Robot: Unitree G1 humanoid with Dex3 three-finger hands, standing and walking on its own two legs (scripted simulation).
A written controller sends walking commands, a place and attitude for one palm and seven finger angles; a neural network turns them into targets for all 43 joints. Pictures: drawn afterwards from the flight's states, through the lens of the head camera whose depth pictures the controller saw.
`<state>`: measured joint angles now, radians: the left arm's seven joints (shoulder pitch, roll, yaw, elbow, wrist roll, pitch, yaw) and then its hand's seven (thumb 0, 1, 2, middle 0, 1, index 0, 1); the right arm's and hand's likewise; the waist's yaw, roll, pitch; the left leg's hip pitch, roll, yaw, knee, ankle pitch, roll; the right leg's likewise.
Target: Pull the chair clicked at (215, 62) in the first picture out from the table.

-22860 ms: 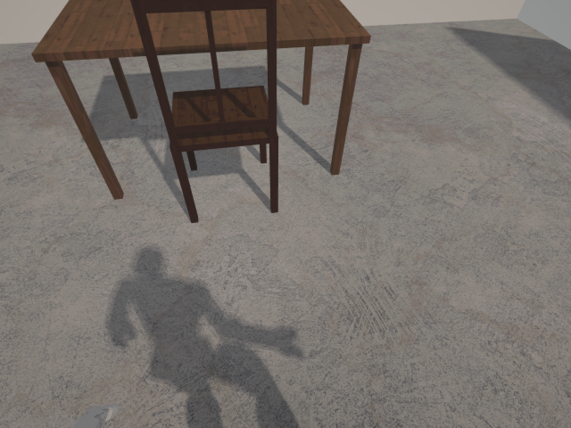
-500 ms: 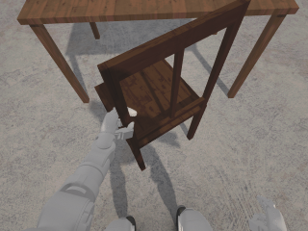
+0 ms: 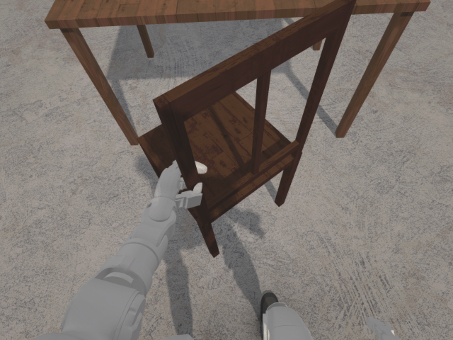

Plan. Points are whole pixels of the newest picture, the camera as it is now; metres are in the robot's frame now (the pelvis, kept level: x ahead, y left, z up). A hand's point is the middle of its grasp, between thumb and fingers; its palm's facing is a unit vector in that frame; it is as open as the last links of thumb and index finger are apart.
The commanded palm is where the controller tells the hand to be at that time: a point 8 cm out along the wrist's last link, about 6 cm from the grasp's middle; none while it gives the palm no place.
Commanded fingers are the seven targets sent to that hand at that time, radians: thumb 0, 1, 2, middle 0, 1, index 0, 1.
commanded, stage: step backward, pulling the chair out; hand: left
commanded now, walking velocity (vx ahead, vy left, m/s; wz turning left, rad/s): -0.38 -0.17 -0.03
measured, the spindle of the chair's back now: (258, 133) +0.52 -0.09 -0.06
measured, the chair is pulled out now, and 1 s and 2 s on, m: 0.31 0.48 0.48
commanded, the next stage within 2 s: stop walking, hand still on the chair in 0.60 s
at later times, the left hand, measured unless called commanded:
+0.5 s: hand (191, 238) +0.29 +0.06 -0.05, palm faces -0.16 -0.96 -0.22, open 5.9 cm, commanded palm +0.29 +0.12 -0.06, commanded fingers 0.00 0.90 0.90 -0.50 -1.45 -0.50 -1.45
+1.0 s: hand (182, 284) +0.21 +0.07 -0.05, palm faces -0.16 -0.96 -0.24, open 6.0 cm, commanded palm +0.20 +0.13 -0.04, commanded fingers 0.00 0.90 0.90 -0.50 -1.45 -0.50 -1.45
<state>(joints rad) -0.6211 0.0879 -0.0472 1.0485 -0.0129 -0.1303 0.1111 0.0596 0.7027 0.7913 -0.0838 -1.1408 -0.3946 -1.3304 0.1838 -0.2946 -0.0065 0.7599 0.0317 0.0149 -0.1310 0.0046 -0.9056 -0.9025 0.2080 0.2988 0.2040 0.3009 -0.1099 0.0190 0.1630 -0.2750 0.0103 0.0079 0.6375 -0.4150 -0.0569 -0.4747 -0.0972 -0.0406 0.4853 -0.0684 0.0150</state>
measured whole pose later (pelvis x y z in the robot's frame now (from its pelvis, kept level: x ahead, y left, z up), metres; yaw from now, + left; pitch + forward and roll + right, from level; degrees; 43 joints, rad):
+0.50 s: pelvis -0.08 +0.00 +0.01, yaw -2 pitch +2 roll +4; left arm -0.60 0.10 -0.01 1.09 -0.03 -0.17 0.11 0.08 0.70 0.80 -0.09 -1.14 -0.40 -1.32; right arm 0.17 -0.26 0.00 0.74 0.03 0.00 -0.11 0.00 -0.90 -0.90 0.21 0.30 0.20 0.30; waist -0.09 0.02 0.20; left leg -0.37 0.01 -0.01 0.78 -0.45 -0.06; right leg -0.35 -0.07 -0.04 0.48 -0.15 -0.03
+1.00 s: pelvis -0.12 +0.00 +0.00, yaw -2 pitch +0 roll +1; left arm -0.39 0.09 -0.06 0.95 -0.01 -0.13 0.10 0.10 0.68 0.83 -0.10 -1.19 -0.40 -1.34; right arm 0.25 -0.23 0.01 0.74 0.02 0.01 -0.10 0.01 -0.90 -0.90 0.21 0.30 0.20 0.30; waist -0.07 0.07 0.10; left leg -0.20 0.03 0.03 0.56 -0.41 0.01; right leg -0.37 -0.02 -0.08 0.49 -0.11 -0.03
